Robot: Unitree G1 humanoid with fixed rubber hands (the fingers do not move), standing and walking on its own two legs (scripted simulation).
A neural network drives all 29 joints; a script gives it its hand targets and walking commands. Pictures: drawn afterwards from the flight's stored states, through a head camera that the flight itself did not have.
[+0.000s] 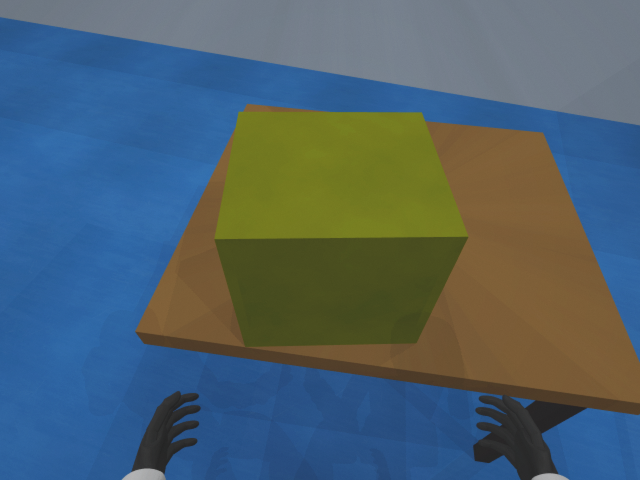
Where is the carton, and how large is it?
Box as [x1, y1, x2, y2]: [214, 112, 468, 346]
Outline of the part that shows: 238,112 214,239 245,346 416,342 468,236 421,112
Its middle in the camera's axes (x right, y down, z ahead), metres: +0.02 -0.01 +0.63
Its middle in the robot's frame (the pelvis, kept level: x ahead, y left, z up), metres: +0.48 +0.01 +0.00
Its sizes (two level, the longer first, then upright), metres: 0.290 0.261 0.280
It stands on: a table, 0.63 m high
